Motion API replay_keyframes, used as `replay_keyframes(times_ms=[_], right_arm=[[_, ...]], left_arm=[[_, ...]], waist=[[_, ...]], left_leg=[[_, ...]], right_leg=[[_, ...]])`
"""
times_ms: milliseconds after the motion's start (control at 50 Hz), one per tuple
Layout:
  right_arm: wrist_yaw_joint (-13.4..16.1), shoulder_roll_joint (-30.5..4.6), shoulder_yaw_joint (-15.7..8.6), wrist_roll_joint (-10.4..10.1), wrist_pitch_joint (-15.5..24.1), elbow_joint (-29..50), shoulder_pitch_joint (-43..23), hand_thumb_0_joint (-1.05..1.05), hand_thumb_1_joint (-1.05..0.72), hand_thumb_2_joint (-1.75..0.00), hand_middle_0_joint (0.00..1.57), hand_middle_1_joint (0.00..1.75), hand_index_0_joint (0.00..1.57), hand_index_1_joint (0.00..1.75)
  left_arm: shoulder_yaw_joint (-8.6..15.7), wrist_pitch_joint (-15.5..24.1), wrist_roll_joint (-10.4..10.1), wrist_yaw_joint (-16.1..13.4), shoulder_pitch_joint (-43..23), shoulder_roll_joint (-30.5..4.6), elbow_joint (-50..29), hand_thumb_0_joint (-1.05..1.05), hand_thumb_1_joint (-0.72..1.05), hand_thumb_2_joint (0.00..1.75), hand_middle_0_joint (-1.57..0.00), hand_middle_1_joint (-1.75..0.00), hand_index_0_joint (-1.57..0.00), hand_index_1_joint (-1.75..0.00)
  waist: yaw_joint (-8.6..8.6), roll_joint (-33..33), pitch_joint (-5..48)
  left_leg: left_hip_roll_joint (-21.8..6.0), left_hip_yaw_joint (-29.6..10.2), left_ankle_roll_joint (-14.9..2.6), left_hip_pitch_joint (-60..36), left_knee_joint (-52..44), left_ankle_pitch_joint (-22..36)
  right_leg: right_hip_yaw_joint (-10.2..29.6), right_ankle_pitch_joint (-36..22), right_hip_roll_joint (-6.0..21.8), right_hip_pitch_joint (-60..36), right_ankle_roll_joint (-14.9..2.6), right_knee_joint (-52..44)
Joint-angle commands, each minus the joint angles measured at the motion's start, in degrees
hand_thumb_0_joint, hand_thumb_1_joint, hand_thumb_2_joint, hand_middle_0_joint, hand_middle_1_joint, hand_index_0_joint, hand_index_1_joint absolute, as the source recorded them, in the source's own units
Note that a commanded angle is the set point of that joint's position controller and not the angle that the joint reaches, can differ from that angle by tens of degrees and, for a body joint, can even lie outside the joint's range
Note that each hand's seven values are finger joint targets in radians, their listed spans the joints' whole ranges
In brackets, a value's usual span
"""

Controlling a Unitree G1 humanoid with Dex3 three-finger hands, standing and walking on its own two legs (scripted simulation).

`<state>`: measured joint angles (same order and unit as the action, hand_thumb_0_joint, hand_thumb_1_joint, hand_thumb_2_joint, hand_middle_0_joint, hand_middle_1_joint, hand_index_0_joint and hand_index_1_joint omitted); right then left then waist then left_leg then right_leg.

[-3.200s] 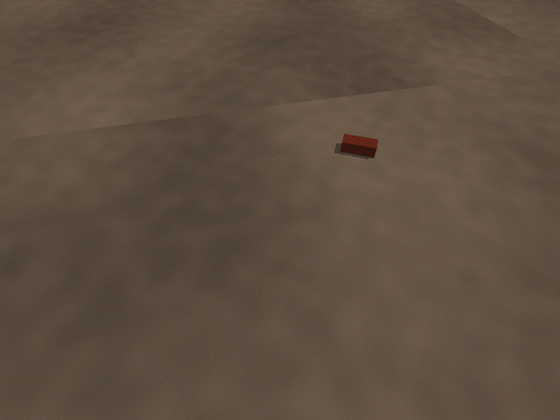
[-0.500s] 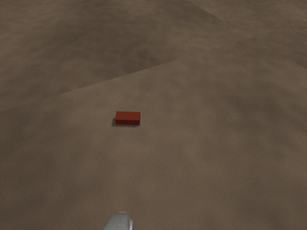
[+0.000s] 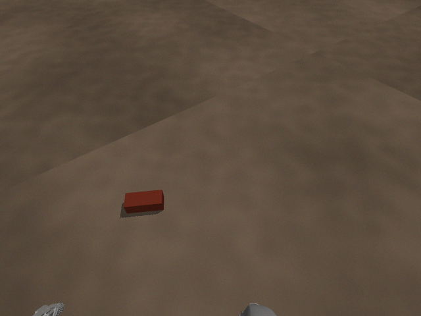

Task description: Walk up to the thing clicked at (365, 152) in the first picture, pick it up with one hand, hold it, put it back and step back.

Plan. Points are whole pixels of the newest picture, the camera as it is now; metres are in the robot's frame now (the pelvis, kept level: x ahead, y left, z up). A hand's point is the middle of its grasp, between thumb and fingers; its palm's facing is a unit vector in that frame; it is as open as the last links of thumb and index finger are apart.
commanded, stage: walk up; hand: left
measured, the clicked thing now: (144, 201) +0.78 +0.35 -0.72
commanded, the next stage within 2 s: none
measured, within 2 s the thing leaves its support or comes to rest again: neither
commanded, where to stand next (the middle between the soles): +0.46 -0.05 m, yaw +5 degrees
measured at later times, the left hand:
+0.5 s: hand (107, 311) +0.16 +0.22 -0.14, palm faces +0.07 -0.94 -0.34, open 7.3 cm
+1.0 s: hand (134, 223) +0.35 +0.19 -0.11, palm faces +0.04 -0.89 -0.46, open 7.3 cm
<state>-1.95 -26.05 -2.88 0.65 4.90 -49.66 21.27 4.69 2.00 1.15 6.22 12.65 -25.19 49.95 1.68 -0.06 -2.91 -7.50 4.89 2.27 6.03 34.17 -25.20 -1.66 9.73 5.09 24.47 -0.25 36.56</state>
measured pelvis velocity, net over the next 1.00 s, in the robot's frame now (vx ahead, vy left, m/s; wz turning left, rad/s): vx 0.31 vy -0.11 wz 0.07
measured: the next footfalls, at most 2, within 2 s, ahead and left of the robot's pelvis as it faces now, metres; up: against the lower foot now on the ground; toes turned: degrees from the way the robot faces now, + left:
left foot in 0.50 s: +0.31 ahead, +0.07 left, +0.00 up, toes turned +8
right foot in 0.92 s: +0.40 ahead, -0.21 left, +0.00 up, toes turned +4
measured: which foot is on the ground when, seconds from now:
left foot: down 0.00-0.02, up 0.04-0.48, down 0.50-0.94, up 0.96-1.00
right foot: down 0.00-0.54, up 0.56-0.90, down 0.92-1.00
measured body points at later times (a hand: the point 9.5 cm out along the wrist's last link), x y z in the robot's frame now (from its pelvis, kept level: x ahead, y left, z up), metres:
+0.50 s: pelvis +0.17 -0.05 +0.01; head +0.19 -0.03 +0.46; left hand +0.16 +0.27 -0.12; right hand +0.28 -0.36 -0.10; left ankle +0.27 +0.07 -0.72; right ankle +0.10 -0.13 -0.72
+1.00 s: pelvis +0.31 -0.11 +0.00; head +0.33 -0.14 +0.45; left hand +0.35 +0.23 -0.08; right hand +0.38 -0.43 -0.13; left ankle +0.27 +0.04 -0.69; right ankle +0.39 -0.23 -0.72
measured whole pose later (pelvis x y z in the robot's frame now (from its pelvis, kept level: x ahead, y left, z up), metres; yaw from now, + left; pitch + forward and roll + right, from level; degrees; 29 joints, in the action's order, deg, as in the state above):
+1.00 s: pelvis +0.31 -0.11 +0.00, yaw +4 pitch -3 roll +1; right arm -1.6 -25.4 -3.1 0.9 0.4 -50.1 18.2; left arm 3.3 4.7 1.2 1.9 17.3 -23.4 50.7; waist 0.0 -4.2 -4.7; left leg -2.2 -1.7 -2.2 18.3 52.9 -27.8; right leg -2.3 14.2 3.0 20.8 0.3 38.3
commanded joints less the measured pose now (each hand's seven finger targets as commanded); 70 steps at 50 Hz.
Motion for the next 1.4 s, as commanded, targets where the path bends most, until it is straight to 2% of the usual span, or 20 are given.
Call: replay_keyframes(times_ms=[0, 40, 120, 340, 420, 480, 500, 520, 540, 660, 800, 880, 900, 920, 960, 1040, 1220, 1300, 1340, 1380], right_arm=[[1.2, -4.5, -0.8, -0.9, 1.2, 6.4, 2.4, 0.0, -0.9, -0.9, 0.2, 0.3, 0.2, 0.3], [2.3, -12.9, -3.1, -0.5, 0.4, 4.6, -2.7, 0.0, -0.9, -0.9, 0.2, 0.3, 0.2, 0.3], [1.2, -9.2, -2.6, -1.6, -0.7, 0.6, 2.0, 0.0, -0.9, -0.9, 0.2, 0.3, 0.2, 0.3], [-0.6, -7.0, -2.5, 0.1, -0.7, 4.7, -8.7, 0.0, -0.9, -0.9, 0.2, 0.3, 0.2, 0.3], [-0.7, -6.8, -2.8, 0.0, -0.3, 5.0, -8.3, 0.0, -0.9, -0.9, 0.2, 0.3, 0.2, 0.3], [0.2, -9.2, -4.3, 0.4, 0.5, 2.0, 2.4, 0.0, -0.9, -0.9, 0.2, 0.3, 0.2, 0.3], [0.9, -12.9, -5.6, 1.5, 0.8, 1.7, 7.7, 0.0, -0.9, -0.9, 0.2, 0.3, 0.2, 0.3], [1.6, -16.1, -6.2, 1.5, 0.8, 3.0, 8.4, 0.0, -0.9, -0.9, 0.2, 0.3, 0.2, 0.3], [1.6, -16.7, -6.7, -0.6, 0.5, 3.6, 6.9, 0.0, -0.9, -0.9, 0.2, 0.3, 0.2, 0.3], [1.7, -11.8, -4.2, -0.9, 1.4, 5.8, -3.2, 0.0, -0.9, -0.9, 0.2, 0.3, 0.2, 0.3], [0.0, -13.6, -4.8, 0.2, 0.5, 7.0, -5.8, 0.0, -0.9, -0.9, 0.2, 0.3, 0.2, 0.3], [0.1, -9.0, -3.0, 0.2, -1.7, 7.3, -7.1, 0.0, -0.9, -0.9, 0.2, 0.3, 0.2, 0.3], [0.1, -5.4, -1.8, 0.0, -2.0, 6.7, -3.8, 0.0, -0.9, -0.9, 0.2, 0.3, 0.2, 0.3], [0.1, -2.0, -0.5, -0.2, -2.2, 7.4, -1.0, 0.0, -0.9, -0.9, 0.2, 0.3, 0.2, 0.3], [1.9, -9.5, -2.8, -0.1, -3.3, 5.0, -1.8, 0.0, -0.9, -0.9, 0.2, 0.3, 0.2, 0.3], [1.5, -8.4, -2.9, -0.7, -4.1, 1.5, -0.3, 0.0, -0.9, -0.9, 0.2, 0.3, 0.2, 0.3], [1.2, -6.8, -3.2, 0.2, -5.5, 1.6, -6.9, 0.0, -0.9, -0.9, 0.2, 0.3, 0.2, 0.3], [1.4, -8.4, -4.0, 0.7, -4.9, -0.4, -5.2, 0.0, -0.9, -0.9, 0.2, 0.3, 0.2, 0.3], [1.4, -13.9, -4.5, 0.9, -4.3, 1.6, -10.4, 0.0, -0.9, -0.9, 0.2, 0.3, 0.2, 0.3], [1.1, -12.8, -4.2, 0.4, -4.7, 0.9, -12.7, 0.0, -0.9, -0.9, 0.2, 0.3, 0.2, 0.3]], left_arm=[[6.2, 3.1, 0.1, -2.9, 13.8, -19.6, -1.6, 0.0, 0.9, 0.9, -0.2, -0.3, -0.2, -0.3], [5.5, 2.4, -1.2, -3.4, 10.1, -19.0, -2.8, 0.0, 0.9, 0.9, -0.2, -0.3, -0.2, -0.3], [3.1, 2.9, -1.4, -4.3, 2.7, -12.6, -3.9, 0.0, 0.9, 0.9, -0.2, -0.3, -0.2, -0.3], [3.2, 3.5, -0.3, -4.7, 9.4, -11.9, -5.8, 0.0, 0.9, 0.9, -0.2, -0.3, -0.2, -0.3], [2.8, 3.0, -0.3, -4.6, 8.3, -12.5, -6.5, 0.0, 0.9, 0.9, -0.2, -0.3, -0.2, -0.3], [1.7, 2.6, -0.5, -4.6, 7.9, -10.9, -7.1, 0.0, 0.9, 0.9, -0.2, -0.3, -0.2, -0.3], [0.6, 2.5, -1.3, -4.7, 9.7, -7.7, -7.5, 0.0, 0.9, 0.9, -0.2, -0.3, -0.2, -0.3], [0.4, 2.2, -1.4, -4.6, 11.3, -5.0, -7.7, 0.0, 0.9, 0.9, -0.2, -0.3, -0.2, -0.3], [1.9, 1.3, -0.9, -5.4, 10.2, -11.6, -6.7, 0.0, 0.9, 0.9, -0.2, -0.3, -0.2, -0.3], [1.6, 0.3, -0.9, -3.7, 11.4, -9.6, -3.3, 0.0, 0.9, 0.9, -0.2, -0.3, -0.2, -0.3], [2.3, 2.0, -0.8, -2.5, 6.5, -8.9, -3.4, 0.0, 0.9, 0.9, -0.2, -0.3, -0.2, -0.3], [3.1, 3.2, -0.3, -4.6, 14.2, -10.5, 0.8, 0.0, 0.9, 0.9, -0.2, -0.3, -0.2, -0.3], [3.7, 3.8, 0.0, -5.3, 16.5, -12.5, 1.1, 0.0, 0.9, 0.9, -0.2, -0.3, -0.2, -0.3], [4.5, 4.5, 0.5, -5.9, 16.7, -17.6, -0.3, 0.0, 0.9, 0.9, -0.2, -0.3, -0.2, -0.3], [3.5, 3.6, -0.5, -6.4, 9.1, -18.6, -2.8, 0.0, 0.9, 0.9, -0.2, -0.3, -0.2, -0.3], [1.7, 3.6, -0.9, -7.3, 5.9, -13.8, -3.0, 0.0, 0.9, 0.9, -0.2, -0.3, -0.2, -0.3], [1.2, 2.5, -0.5, -8.3, 2.3, -14.3, -4.4, 0.0, 0.9, 0.9, -0.2, -0.3, -0.2, -0.3], [-0.3, 1.2, -1.0, -8.4, -0.1, -12.3, -3.9, 0.0, 0.9, 0.9, -0.2, -0.3, -0.2, -0.3], [-1.7, 0.4, -1.9, -8.5, 2.7, -7.6, -2.9, 0.0, 0.9, 0.9, -0.2, -0.3, -0.2, -0.3], [-0.5, 0.3, -1.2, -8.8, 1.1, -11.6, 0.1, 0.0, 0.9, 0.9, -0.2, -0.3, -0.2, -0.3]], waist=[[-8.0, 23.8, 7.1], [-7.77, 13.9, 2.2], [-1.68, 11.2, 0.2], [-6.0, 4.9, -1.7], [-4.67, 4.7, -1.7], [1.92, -3.2, 3.2], [4.27, -11.9, 7.6], [3.19, -16.8, 7.5], [3.45, -10.0, 7.0], [-1.74, -5.7, -2.9], [-1.15, -11.7, -2.0], [-5.76, -1.1, 2.0], [-7.04, 9.6, 4.3], [-6.01, 20.4, 3.4], [-4.46, 12.4, -0.5], [-2.2, 10.7, 1.1], [-2.75, 10.8, 4.3], [-0.13, 5.0, 5.2], [-2.72, -12.5, 5.1], [-1.76, -10.7, 2.9]], left_leg=[[8.5, -1.9, -4.37, 31.9, 32.5, -4.2], [4.3, -7.4, -4.14, 34.1, 37.6, -2.3], [3.4, -8.8, -4.34, 23.5, 29.4, 7.8], [3.0, -6.2, -2.98, 26.2, 5.7, 15.3], [4.1, -1.8, -4.45, 15.6, 1.9, 14.6], [7.9, -0.8, -7.14, -4.8, -5.1, 13.7], [-0.8, -13.9, -10.89, -13.6, -8.7, 6.6], [-13.9, -37.8, -15.81, -18.5, -13.6, 5.1], [-18.9, -45.1, -20.97, -14.4, -17.3, -0.8], [-6.9, -14.1, -13.86, 10.3, -19.2, 13.5], [-4.9, -10.8, -14.88, 15.2, -18.6, -2.1], [-0.7, -6.6, -10.68, 22.2, -0.4, -0.5], [3.2, -2.4, -9.14, 23.1, 12.4, -1.3], [9.5, -1.9, -5.43, 31.6, 26.6, -6.5], [5.9, -8.2, -4.04, 29.2, 29.3, -6.1], [5.3, -9.5, -3.77, 24.1, 26.9, 0.2], [5.7, -4.2, -3.22, 13.6, 10.2, 5.4], [5.8, -6.2, -5.96, 3.9, -2.0, 10.9], [-9.1, -28.3, -13.21, 6.8, -12.9, 7.1], [-9.6, -27.4, -17.25, 15.5, -13.0, 4.2]], right_leg=[[31.8, 18.5, 15.5, -31.2, -6.88, -21.1], [36.5, 13.5, 18.9, -23.7, -13.37, -22.9], [10.1, -4.7, 6.9, -13.0, -7.14, -20.2], [6.2, -10.1, 10.8, -21.6, -9.98, -19.4], [4.9, -12.2, 11.0, -15.9, -9.63, -16.0], [-0.5, -16.8, 4.6, -7.4, -7.26, 3.4], [-3.1, -9.7, 0.3, 0.8, -4.74, 17.9], [-2.4, 20.3, -7.6, 13.9, -2.17, 27.9], [3.1, 22.9, -3.7, 14.4, -3.01, 32.0], [4.3, 9.7, 0.4, 2.8, -0.74, 23.4], [0.0, 2.4, 0.0, -5.2, 0.77, 1.8], [-1.0, 0.8, -3.5, -22.3, 0.53, -5.7], [4.1, 6.8, 0.1, -25.1, -0.33, -12.5], [27.8, 12.0, 13.9, -25.7, -4.53, -20.1], [35.4, 4.5, 20.3, -15.6, -13.81, -20.8], [13.8, -13.7, 11.0, -13.7, -10.57, -14.8], [8.5, -26.7, 12.7, -8.6, -11.46, -6.9], [7.1, -5.3, 9.0, -0.2, -6.97, -0.4], [-2.4, 18.5, -3.7, 3.8, -1.43, 10.3], [1.6, 23.8, -1.9, -2.9, -1.11, 15.0]])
